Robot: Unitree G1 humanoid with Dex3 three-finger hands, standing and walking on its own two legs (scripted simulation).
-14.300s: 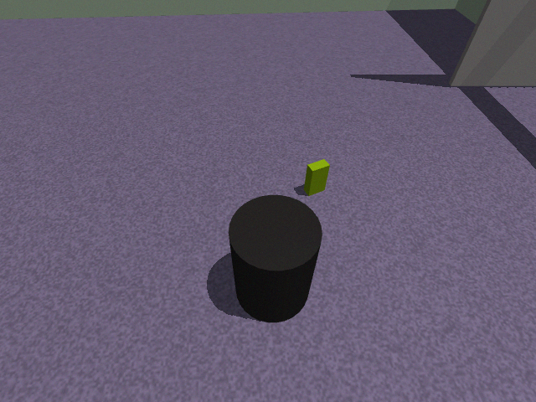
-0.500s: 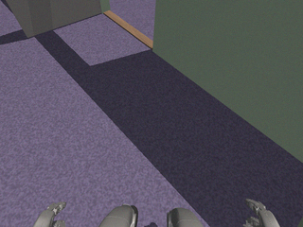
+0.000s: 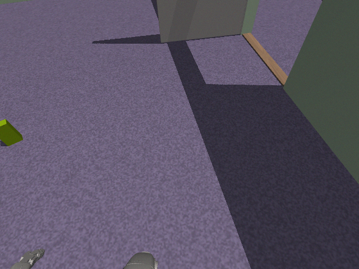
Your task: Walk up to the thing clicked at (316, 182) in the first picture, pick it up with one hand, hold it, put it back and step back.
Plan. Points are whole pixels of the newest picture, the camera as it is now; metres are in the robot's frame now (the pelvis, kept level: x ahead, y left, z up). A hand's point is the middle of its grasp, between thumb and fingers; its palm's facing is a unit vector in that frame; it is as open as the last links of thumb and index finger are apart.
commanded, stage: walk up
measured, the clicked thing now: (6, 133) +0.89 +1.27 -0.67
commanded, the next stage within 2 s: none
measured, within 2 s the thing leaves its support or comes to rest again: neither
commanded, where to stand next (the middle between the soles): +0.12 +0.07 m, yaw +49 degrees
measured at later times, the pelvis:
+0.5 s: pelvis +0.05 +0.07 +0.00, yaw +23 degrees
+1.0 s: pelvis +0.05 +0.06 -0.02, yaw +38 degrees
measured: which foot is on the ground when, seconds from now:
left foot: up 0.00-0.08, down 0.10-0.62, up 0.64-0.92, down 0.94-1.00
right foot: down 0.00-0.12, up 0.14-0.56, down 0.58-0.98, up 1.00-1.00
